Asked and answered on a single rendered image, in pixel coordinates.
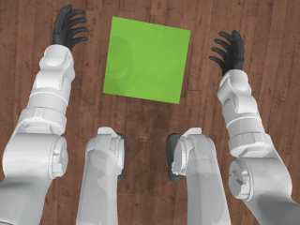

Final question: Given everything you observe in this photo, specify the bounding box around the robot right upper arm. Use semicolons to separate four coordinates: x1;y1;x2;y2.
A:
228;157;300;225

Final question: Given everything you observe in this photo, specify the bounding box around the robot right hand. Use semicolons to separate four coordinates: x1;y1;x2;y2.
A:
208;30;245;77

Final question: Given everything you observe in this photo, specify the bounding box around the carton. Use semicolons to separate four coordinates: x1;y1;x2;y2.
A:
103;16;191;104

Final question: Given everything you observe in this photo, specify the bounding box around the robot left hand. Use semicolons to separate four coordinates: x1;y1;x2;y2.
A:
52;4;88;53

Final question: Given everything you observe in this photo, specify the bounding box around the robot left upper arm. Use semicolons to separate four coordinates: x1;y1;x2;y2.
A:
0;132;68;225

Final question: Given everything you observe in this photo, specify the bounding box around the left robot forearm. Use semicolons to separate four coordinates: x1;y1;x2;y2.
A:
2;44;75;175

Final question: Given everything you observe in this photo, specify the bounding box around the robot right shin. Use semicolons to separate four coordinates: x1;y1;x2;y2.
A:
172;127;217;175

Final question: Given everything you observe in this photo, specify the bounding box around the left robot thigh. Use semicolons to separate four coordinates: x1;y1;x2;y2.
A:
75;133;125;225

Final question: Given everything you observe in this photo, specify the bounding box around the right robot forearm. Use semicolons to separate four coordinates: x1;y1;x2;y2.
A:
217;69;293;194

